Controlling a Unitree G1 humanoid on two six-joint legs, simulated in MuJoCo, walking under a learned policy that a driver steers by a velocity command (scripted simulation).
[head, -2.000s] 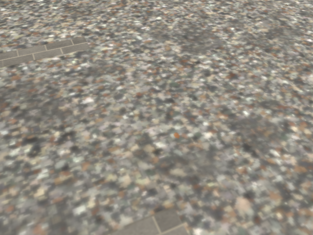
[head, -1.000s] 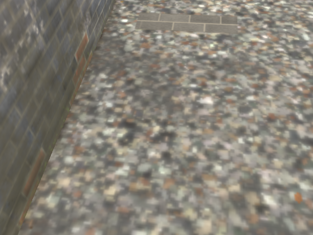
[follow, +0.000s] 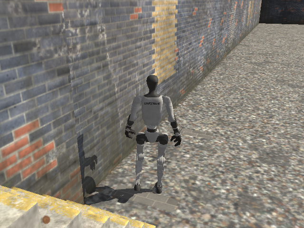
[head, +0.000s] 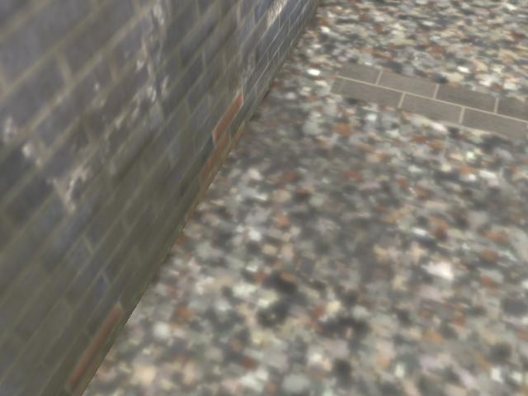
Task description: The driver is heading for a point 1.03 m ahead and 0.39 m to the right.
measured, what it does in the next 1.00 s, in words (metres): walks ahead, turning right: left foot, then right foot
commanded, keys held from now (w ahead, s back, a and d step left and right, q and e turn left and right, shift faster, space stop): w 0.22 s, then s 0.08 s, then s+e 0.32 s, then w+e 0.38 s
